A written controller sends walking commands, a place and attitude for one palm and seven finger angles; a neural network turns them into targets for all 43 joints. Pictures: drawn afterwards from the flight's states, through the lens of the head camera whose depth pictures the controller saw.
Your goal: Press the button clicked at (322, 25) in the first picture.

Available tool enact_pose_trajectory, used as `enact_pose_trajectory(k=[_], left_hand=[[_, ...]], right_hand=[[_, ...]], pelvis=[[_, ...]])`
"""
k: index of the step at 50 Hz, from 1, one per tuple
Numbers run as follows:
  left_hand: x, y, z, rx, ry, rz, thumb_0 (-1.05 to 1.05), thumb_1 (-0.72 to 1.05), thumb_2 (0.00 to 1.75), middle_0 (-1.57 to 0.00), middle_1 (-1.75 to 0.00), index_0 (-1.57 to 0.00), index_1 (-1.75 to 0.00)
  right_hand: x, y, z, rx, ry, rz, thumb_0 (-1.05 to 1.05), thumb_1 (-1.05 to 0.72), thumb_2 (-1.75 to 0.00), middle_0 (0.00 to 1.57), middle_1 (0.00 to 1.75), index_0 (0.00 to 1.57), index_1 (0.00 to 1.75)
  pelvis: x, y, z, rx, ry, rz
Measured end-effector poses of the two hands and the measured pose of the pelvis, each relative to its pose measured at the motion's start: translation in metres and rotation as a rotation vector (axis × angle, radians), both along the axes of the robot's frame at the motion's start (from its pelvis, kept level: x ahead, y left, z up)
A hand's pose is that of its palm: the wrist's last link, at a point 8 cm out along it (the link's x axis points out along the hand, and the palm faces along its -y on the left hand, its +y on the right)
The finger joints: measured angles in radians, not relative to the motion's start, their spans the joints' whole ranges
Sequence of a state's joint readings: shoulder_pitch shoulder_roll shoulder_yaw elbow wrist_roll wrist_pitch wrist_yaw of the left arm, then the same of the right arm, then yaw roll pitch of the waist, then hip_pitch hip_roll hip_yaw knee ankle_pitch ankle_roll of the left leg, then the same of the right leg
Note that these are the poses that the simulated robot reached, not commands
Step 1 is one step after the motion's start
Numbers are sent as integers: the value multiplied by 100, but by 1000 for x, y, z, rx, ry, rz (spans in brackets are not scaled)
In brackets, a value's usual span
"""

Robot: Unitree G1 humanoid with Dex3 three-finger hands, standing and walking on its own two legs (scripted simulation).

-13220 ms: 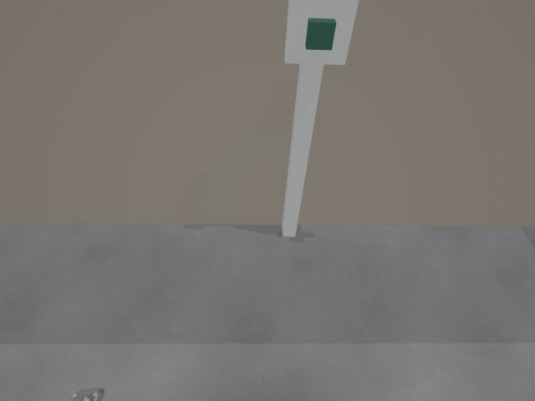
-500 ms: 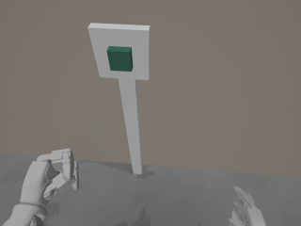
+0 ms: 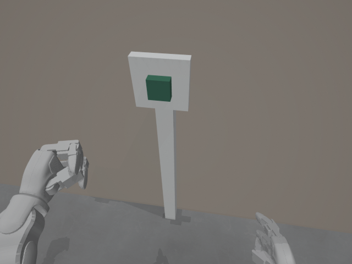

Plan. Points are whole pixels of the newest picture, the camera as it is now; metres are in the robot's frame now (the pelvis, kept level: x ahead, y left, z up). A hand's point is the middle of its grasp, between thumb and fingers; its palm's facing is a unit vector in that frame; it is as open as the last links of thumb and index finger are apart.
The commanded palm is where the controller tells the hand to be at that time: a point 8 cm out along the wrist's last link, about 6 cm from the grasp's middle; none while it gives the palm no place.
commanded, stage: raise the hand and make a fist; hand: left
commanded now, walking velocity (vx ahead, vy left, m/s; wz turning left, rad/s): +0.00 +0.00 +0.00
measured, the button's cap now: (159, 87) +0.52 +0.11 +0.16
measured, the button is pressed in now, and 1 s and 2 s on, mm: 0 0 0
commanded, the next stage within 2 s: aim a knuckle at the button in 0.42 s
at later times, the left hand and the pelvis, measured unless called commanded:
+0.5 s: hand (84, 176) +0.22 +0.20 +0.15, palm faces +0.04 -1.00 -0.08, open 3.1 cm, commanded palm +0.19 +0.24 +0.16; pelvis -0.02 -0.01 +0.00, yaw -1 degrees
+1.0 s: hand (125, 145) +0.31 +0.15 +0.15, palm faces -0.02 -1.00 -0.04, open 3.1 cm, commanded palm +0.28 +0.20 +0.15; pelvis -0.01 -0.02 +0.00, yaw -2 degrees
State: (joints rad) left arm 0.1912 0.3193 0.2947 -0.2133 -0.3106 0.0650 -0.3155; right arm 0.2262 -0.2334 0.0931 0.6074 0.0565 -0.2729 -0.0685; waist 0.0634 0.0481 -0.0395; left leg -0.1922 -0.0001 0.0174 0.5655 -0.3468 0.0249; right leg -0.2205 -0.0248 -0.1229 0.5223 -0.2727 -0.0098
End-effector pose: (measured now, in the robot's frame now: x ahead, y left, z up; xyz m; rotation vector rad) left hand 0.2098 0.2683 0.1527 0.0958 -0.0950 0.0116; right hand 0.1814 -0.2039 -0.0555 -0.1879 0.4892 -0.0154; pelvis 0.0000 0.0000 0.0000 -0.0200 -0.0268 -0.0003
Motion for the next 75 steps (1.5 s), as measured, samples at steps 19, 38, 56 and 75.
enact_pose_trajectory(k=[19,38,56,75], left_hand=[[-8,-11,2,-20,23,23,2,90,90,-130,-150,-130,-150],[27,-41,-2,-36,30,-8,2,90,90,-130,-150,-131,-150],[92,-76,-12,-64,57,-41,2,90,90,-130,-150,-130,-150],[168,-108,-19,-90,100,-45,2,90,90,-130,-150,-130,-150]], right_hand=[[-17,-25,5,-17,-3,-54,1,-90,-90,20,30,20,30],[-24,-33,-5,-1,11,-63,1,-90,-90,21,30,21,30],[-39,-51,-18,-10,126,-134,1,-90,-90,20,30,20,30],[-65,-46,-36,-7,284,-180,1,-90,-90,20,30,21,30]], pelvis=[[-12,-9,4,10,-31,-12],[-21,-21,2,18,-32,-4],[-8,-20,2,26,9,-31],[-5,-14,2,26,59,-41]])
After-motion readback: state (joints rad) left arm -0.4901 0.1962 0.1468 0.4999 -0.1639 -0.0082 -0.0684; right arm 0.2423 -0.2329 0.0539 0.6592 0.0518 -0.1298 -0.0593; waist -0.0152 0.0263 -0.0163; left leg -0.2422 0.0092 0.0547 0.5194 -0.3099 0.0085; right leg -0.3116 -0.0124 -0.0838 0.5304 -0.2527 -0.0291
